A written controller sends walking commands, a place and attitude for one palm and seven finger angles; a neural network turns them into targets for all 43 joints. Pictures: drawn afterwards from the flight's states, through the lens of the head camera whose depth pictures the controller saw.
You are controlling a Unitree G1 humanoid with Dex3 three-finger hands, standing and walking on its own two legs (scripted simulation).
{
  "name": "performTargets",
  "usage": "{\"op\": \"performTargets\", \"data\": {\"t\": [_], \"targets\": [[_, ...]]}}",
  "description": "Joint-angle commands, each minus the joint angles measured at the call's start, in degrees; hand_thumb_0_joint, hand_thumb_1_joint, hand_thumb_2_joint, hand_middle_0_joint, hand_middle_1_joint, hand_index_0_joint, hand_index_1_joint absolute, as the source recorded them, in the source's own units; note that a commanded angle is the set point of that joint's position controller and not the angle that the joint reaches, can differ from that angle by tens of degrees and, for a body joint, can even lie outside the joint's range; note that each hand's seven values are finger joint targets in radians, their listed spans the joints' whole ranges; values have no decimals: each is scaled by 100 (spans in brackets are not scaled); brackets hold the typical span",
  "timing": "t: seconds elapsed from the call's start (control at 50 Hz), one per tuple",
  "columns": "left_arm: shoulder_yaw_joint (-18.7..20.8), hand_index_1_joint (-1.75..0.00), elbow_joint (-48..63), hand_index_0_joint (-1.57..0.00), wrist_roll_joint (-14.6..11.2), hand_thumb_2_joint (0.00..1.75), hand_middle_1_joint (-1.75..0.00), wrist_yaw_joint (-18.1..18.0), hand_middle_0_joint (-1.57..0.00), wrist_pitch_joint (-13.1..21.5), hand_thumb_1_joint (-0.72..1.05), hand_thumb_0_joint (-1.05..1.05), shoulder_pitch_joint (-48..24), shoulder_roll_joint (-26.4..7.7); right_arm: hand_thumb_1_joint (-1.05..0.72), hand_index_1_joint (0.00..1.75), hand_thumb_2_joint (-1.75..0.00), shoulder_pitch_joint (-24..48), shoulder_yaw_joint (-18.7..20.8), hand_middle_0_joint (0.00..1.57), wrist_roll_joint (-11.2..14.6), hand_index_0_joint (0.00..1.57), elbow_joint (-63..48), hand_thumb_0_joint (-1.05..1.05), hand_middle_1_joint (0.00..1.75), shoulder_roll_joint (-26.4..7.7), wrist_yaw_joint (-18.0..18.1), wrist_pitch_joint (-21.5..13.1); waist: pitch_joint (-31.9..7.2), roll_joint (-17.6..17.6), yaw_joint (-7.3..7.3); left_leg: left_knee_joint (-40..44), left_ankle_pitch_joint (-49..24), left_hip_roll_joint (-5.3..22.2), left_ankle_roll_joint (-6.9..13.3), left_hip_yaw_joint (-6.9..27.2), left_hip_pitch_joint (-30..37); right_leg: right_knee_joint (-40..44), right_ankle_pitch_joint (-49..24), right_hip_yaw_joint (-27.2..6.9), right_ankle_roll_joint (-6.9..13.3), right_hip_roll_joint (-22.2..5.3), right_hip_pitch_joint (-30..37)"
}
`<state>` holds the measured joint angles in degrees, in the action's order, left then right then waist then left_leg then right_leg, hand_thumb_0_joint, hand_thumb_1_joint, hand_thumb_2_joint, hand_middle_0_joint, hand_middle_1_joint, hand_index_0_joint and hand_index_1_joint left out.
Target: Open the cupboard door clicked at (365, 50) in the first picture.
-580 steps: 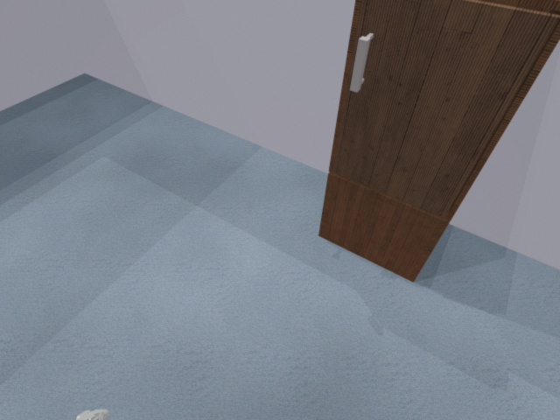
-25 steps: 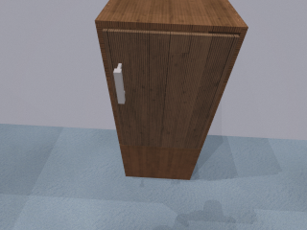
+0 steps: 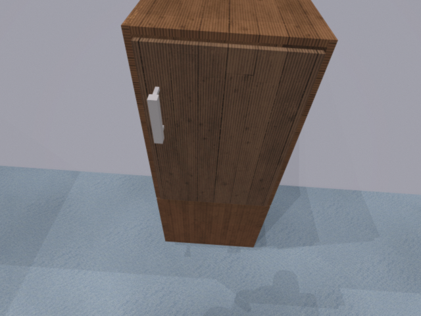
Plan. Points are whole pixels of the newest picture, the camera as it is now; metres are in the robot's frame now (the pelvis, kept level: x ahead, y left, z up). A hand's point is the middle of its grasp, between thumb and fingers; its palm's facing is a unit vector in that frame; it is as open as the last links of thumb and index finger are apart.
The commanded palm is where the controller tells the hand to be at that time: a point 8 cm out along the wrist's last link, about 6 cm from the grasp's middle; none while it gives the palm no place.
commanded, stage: come to a stop and stand still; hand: left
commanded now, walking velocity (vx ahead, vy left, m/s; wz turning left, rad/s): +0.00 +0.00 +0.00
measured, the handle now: (157, 115) +0.55 +0.17 +0.07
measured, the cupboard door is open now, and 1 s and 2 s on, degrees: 0 0 0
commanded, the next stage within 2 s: look again from close up in 0.14 s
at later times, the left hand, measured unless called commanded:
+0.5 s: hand out of the picture +0.00 +0.16 -0.18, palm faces +0.03 -0.99 -0.16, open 7.4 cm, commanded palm none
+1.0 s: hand (108, 311) +0.15 +0.20 -0.07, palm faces +0.27 -0.94 -0.19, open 7.4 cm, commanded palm +0.12 +0.22 -0.06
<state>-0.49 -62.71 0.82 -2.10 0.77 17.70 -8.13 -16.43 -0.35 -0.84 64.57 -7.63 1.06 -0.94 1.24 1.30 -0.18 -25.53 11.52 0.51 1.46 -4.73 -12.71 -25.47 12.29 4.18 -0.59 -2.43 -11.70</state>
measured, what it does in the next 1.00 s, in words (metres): stands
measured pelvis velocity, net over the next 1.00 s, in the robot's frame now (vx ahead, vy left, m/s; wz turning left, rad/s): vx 0.01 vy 0.00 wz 0.03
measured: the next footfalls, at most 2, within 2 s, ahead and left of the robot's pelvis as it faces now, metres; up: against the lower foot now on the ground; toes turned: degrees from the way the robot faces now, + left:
none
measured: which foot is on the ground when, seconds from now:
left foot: down 0.00-1.00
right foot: down 0.00-1.00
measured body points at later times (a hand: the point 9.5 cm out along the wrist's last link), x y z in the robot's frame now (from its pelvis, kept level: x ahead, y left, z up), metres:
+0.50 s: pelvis +0.01 +0.00 +0.00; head +0.01 +0.01 +0.45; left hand +0.00 +0.21 -0.16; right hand +0.01 -0.22 -0.16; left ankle +0.03 +0.10 -0.74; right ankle +0.02 -0.13 -0.74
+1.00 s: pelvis +0.01 +0.00 -0.01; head +0.01 -0.01 +0.44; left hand +0.13 +0.25 -0.06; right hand +0.08 -0.25 -0.14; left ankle +0.03 +0.10 -0.74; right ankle +0.02 -0.12 -0.74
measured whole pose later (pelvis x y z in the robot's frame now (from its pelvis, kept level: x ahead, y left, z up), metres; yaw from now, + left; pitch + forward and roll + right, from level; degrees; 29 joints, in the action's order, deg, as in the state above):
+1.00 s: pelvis +0.01 +0.00 -0.01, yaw +2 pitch +0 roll +0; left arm 1.5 -13.4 -8.5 -7.3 3.1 29.0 -11.1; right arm -19.9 -0.5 2.3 49.7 -12.7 4.0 -13.9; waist -0.3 -0.9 1.3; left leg -32.7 15.6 -0.2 1.5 -3.1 -17.1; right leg -33.1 17.4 5.6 -0.5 -3.6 -15.4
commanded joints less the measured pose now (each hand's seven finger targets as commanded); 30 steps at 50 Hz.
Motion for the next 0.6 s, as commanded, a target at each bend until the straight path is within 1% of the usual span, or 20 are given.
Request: {"op": "performTargets", "data": {"t": [0.0,0.02,0.04,0.1,0.12,0.14,0.16,0.22,0.26,0.28,0.34,0.38,0.44,0.5,0.52,0.58], "targets": [[68,-30,138,-20,1,90,-30,-11,-20,81,90,0,387,-533,-90,30,-90,-271,101,20,33,20,-187,0,30,-523,19,-74,278,-157,-21,665,23,529,-9,593,-197,585,-26,-538,207,-456,-71],[71,-30,134,-20,-2,90,-30,-11,-20,81,90,0,369,-545,-90,30,-90,-284,98,20,33,20,-180,0,30,-532,19,-72,237,-84,-10,668,22,537,-16,585,-187,585,-9,-524,207,-455,-30],[64,-30,123,-20,-3,90,-30,-9,-20,78,90,0,372,-532,-90,30,-90,-256,101,20,31,20,-173,0,30,-537,18,-67,296,-89,-21,680,64,530,-16,585,-177,604,31,-534,204,-460,-85],[68,-30,127,-20,3,90,-30,-9,-20,82,90,0,371,-532,-90,30,-90,-265,100,20,34,20,-169,0,30,-547,21,-76,261,-98,-17,688,-70,549,-6,588,-126,599,-90,-510,200,-459,-34],[70,-30,129,-20,-2,90,-30,-9,-20,88,90,0,372,-535,-90,30,-90,-261,100,20,33,20,-164,0,30,-543,22,-78,196,-98,-20,676,-104,551,-11,583,-89,597,-127,-530,202,-452,2],[69,-30,124,-20,-4,90,-30,-9,-20,81,90,0,354,-536,-90,30,-90,-266,97,20,32,20,-150,0,30,-550,22,-72,250,-52,-13,707,-19,552,-16,595,-115,598,-46,-519,200,-448,-25],[66,-30,115,-20,-5,90,-30,-6,-20,81,90,0,360,-534,-90,30,-90,-270,98,20,29,20,-146,0,30,-554,23,-72,248,-114,-17,722,5,553,-17,582,-103,616,-28,-525,204,-451,-31],[71,-30,120,-20,0,90,-30,-11,-20,78,90,0,361,-532,-90,30,-90,-262,97,20,32,20,-141,0,30,-549,25,-77,312,-114,-26,754,-41,560,-8,596,-116,605,-100,-501,198,-444,-7],[68,-30,105,-20,0,90,-30,-8,-20,82,90,0,369,-540,-90,30,-90,-267,97,20,34,20,-137,0,30,-552,25,-76,287,-122,-17,752,-52,553,-11,592,-89,627,-91,-512,200,-448,5],[70,-30,105,-20,5,90,-30,-12,-20,77,90,0,370,-534,-90,30,-90,-261,93,20,35,20,-132,0,30,-541,29,-70,344,-110,-28,756,-36,563,-8,599,-102,640,-74,-515,202,-429,-10],[68,-30,97,-20,-1,90,-30,-11,-20,82,90,0,384,-532,-90,30,-90,-272,93,20,36,20,-133,0,30,-562,29,-83,232,-101,-25,757,-104,559,-6,597,-49,614,-142,-514,197,-442,50],[64,-30,80,-20,4,90,-30,-10,-20,79,90,0,387,-521,-90,30,-90,-269,95,20,36,20,-122,0,30,-532,32,-72,319,-86,-26,761,-87,560,-8,596,-45,638,-113,-499,196,-428,-1],[69,-30,74,-20,-2,90,-30,-5,-20,74,90,0,403,-505,-90,30,-90,-272,95,20,29,20,-124,0,30,-549,34,-76,289,-198,-27,814,31,555,-8,607,-59,632,-63,-501,198,-432,9],[75,-30,55,-20,6,90,-30,-10,-20,73,90,0,397,-500,-90,30,-90,-277,92,20,30,20,-117,0,30,-542,39,-76,335,-158,-32,812,-32,562,-1,603,-71,631,-121,-482,196,-435,25],[67,-30,52,-20,1,90,-30,-8,-20,73,90,0,419,-498,-90,30,-90,-265,90,20,31,20,-114,0,30,-543,37,-71,342,-148,-32,818,49,550,-5,613,-74,647,-49,-505,198,-431,1],[69,-30,53,-20,8,90,-30,-9,-20,80,90,0,422,-491,-90,30,-90,-300,93,20,32,20,-114,0,30,-532,42,-74,305,-59,-22,779,-121,563,0,601,-8,638,-155,-494,200,-424,22]]}}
